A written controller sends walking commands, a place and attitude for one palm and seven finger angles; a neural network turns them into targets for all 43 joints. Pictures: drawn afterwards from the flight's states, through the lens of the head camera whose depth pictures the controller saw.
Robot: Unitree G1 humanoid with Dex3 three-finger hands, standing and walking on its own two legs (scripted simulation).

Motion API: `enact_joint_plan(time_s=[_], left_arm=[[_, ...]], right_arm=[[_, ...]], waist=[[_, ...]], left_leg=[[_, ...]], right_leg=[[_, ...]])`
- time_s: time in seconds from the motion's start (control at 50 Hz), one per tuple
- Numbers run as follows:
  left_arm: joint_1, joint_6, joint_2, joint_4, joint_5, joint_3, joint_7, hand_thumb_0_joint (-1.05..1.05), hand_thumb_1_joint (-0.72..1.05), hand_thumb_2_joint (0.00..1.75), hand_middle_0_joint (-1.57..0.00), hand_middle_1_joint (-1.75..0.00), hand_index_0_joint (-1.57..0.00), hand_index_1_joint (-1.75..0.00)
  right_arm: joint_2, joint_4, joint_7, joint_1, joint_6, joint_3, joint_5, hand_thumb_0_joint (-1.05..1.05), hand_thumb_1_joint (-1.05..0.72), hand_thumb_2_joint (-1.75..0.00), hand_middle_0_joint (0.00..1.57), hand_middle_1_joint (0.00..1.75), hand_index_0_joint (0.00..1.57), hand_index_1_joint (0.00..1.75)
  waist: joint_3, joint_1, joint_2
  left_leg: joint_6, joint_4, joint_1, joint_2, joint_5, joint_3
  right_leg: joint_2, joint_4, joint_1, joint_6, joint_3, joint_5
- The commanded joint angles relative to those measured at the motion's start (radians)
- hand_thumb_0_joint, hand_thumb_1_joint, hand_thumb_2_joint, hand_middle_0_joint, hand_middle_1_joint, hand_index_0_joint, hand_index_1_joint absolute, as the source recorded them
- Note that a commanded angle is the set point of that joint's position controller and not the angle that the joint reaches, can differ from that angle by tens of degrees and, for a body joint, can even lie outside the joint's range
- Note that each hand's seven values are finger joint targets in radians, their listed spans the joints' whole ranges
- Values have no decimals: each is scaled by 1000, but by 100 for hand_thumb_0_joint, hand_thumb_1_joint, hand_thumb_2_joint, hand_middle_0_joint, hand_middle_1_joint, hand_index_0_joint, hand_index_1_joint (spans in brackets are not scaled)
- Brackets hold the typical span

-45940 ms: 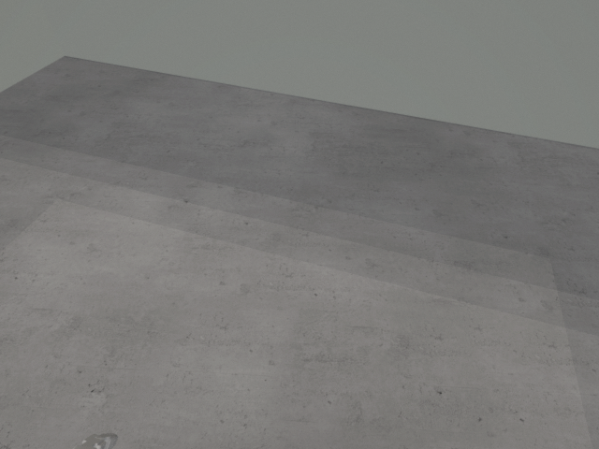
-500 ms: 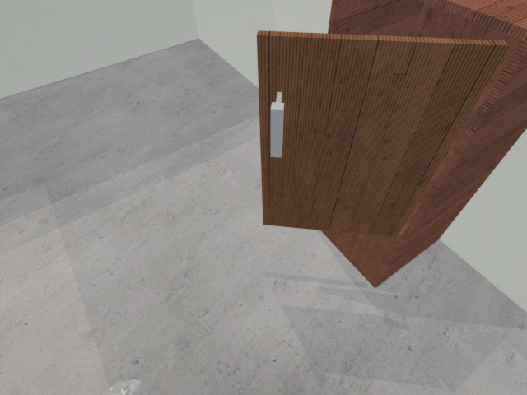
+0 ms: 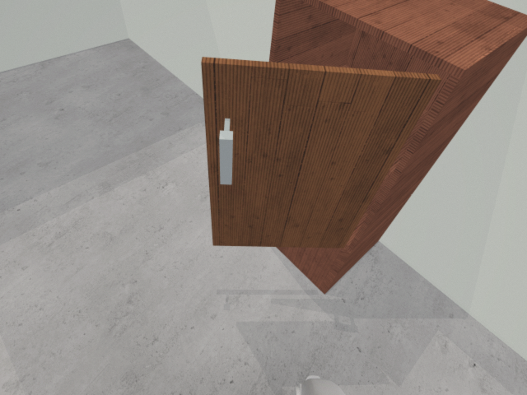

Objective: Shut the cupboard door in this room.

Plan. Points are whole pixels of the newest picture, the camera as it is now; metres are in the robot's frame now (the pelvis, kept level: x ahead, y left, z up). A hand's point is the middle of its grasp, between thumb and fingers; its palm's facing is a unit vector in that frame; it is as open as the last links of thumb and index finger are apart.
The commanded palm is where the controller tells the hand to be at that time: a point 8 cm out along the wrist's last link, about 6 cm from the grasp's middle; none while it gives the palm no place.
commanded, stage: take the last steps up to it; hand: left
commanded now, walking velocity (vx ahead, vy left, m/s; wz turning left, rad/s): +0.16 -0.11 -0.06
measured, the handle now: (226, 151) +0.54 +0.09 +0.03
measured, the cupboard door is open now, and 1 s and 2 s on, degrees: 49 49 49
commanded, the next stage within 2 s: come to a stop and stand still in 0.04 s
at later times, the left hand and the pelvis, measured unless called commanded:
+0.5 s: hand out of the picture +0.15 +0.12 -0.19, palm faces +0.05 -0.98 -0.21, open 7.3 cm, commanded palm none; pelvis +0.09 -0.06 -0.02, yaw +0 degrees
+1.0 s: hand out of the picture +0.10 +0.08 -0.19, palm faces +0.01 -0.98 -0.19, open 7.3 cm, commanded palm none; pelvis +0.08 -0.10 -0.01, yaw +0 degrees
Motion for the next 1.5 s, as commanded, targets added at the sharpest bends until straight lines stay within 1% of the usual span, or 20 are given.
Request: enact_joint_plan(time_s=[0.0,0.08,0.12,0.18,0.22,0.3,0.38,0.46,0.54,0.62,0.68,0.72,0.84,1.02,1.06,1.08,1.1,1.14,1.28,1.48], left_arm=[[-87,-27,12,-86,-7,0,-6,0,90,90,-20,-30,-20,-30],[73,-53,58,-26,-3,15,-1,0,90,90,-20,-30,-20,-30],[296,-79,222,48,0,48,29,0,90,90,-20,-30,-20,-30],[105,-87,124,16,-12,12,66,0,90,90,-20,-30,-20,-30],[30,-90,73,2,-9,-11,75,0,90,90,-20,-30,-20,-30],[20,-78,83,2,-6,-4,88,0,90,90,-20,-30,-20,-30],[25,-56,86,-2,-20,1,95,0,90,90,-20,-30,-20,-30],[46,-25,40,-28,-18,-13,96,0,90,90,-20,-30,-20,-30],[64,-21,35,-29,-16,-10,89,0,90,90,-20,-30,-20,-30],[134,-38,39,-17,-11,-15,86,0,90,90,-20,-30,-20,-30],[81,-59,132,-23,-6,-15,82,0,90,90,-20,-30,-20,-30],[70,-69,110,-5,-7,-19,85,0,90,90,-20,-30,-20,-30],[78,-70,66,24,-19,-36,85,0,90,90,-20,-30,-20,-30],[98,-61,48,100,-27,-47,77,0,90,90,-20,-30,-20,-30],[104,-63,39,105,-27,-48,77,0,90,90,-20,-30,-20,-30],[210,-104,55,118,-10,-57,121,0,90,90,-20,-30,-20,-30],[146,-111,117,70,-20,-48,115,0,90,90,-20,-30,-20,-30],[90,-113,85,32,-19,-50,103,0,90,90,-20,-30,-20,-30],[128,-83,39,31,-19,-62,89,0,90,90,-20,-30,-20,-30],[143,-86,47,34,-19,-59,90,0,90,90,-20,-30,-20,-30]], right_arm=[[-219,-20,-9,31,-2,-65,-3,0,-90,-90,20,30,20,30],[-218,-13,-3,-4,9,-70,5,0,-90,-90,20,30,20,30],[-79,-66,10,-47,0,-37,29,0,-90,-90,20,30,20,30],[-92,-42,-5,-35,22,-31,27,0,-90,-90,20,30,20,30],[-55,-7,-3,-21,32,-17,30,0,-90,-90,20,30,20,30],[-44,-6,3,-37,51,-14,32,0,-90,-90,20,30,20,30],[-103,-22,6,-48,52,-32,23,0,-90,-90,20,30,20,30],[-171,-75,-10,-150,44,-39,17,0,-90,-90,20,30,20,30],[-180,-98,-19,-203,45,-48,10,0,-90,-90,20,30,20,30],[-180,-102,-9,-235,48,-56,27,0,-90,-90,20,30,20,30],[-98,-104,11,-224,58,-44,40,0,-90,-90,20,30,20,30],[-96,-89,8,-245,67,-38,28,0,-90,-90,20,30,20,30],[-114,-7,1,-180,39,-20,31,0,-90,-90,20,30,20,30],[-101,72,-1,-132,31,1,25,0,-90,-90,20,30,20,30],[-98,79,-3,-109,27,2,25,0,-90,-90,20,30,20,30],[-116,13,8,-213,2,-1,32,0,-90,-90,20,30,20,30],[-56,-8,12,-118,14,4,29,0,-90,-90,20,30,20,30],[-69,-8,15,-52,-2,3,18,0,-90,-90,20,30,20,30],[-102,-35,11,-54,1,4,18,0,-90,-90,20,30,20,30],[-112,-2,8,-77,-12,1,23,0,-90,-90,20,30,20,30]], waist=[[27,-16,257],[-33,62,148],[-136,153,-274],[-80,61,-174],[-100,18,-81],[-105,23,-89],[-86,18,-30],[-61,43,235],[-99,44,159],[-142,63,110],[-58,19,-94],[-35,25,-184],[-50,28,-53],[42,43,47],[28,42,38],[61,84,117],[-27,4,121],[-64,4,146],[66,32,15],[13,39,8]], left_leg=[[129,-120,-17,205,225,-94],[69,90,-124,136,186,-50],[0,561,-486,-89,-370,41],[1,713,-411,-26,-289,-167],[-7,595,-295,-36,-218,-161],[-14,335,-208,-91,-114,-118],[20,71,-55,-40,313,-166],[193,-30,-76,160,769,-338],[245,33,58,166,870,-305],[153,101,18,76,614,-242],[21,177,-102,-119,-8,-135],[15,218,-138,-115,-106,-150],[34,27,11,-35,265,-191],[31,-73,-54,-46,108,-202],[33,-77,-46,-42,124,-204],[11,159,-106,-50,151,-149],[19,132,-94,-71,8,-172],[33,84,-76,-57,131,-191],[69,-19,-183,-47,-26,-247],[78,-21,-99,-42,107,-227]], right_leg=[[3,-186,50,-2,-60,-2],[56,-462,398,-29,-101,92],[-299,-610,726,-178,339,207],[-319,-607,476,-244,281,524],[-256,-552,394,-214,117,749],[-233,-523,389,-201,85,763],[-191,-427,307,-130,75,514],[5,-209,269,-18,-24,-137],[29,-95,160,-20,39,-253],[22,-427,325,-20,35,62],[-237,-586,291,-151,289,389],[-217,-567,323,-177,272,568],[-75,-548,323,-70,143,356],[-52,-648,344,-65,145,49],[-51,-646,359,-65,139,69],[-122,-594,313,-32,183,498],[-157,-580,321,-87,217,329],[-81,-517,298,-108,138,187],[-16,-505,249,-79,115,-87],[-29,-489,273,-64,112,52]])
